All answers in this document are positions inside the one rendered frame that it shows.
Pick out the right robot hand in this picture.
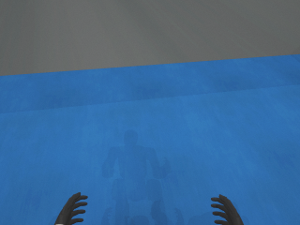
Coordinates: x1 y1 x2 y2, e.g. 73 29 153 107
211 194 244 225

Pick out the left robot hand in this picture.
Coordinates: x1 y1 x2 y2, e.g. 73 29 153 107
54 192 88 225

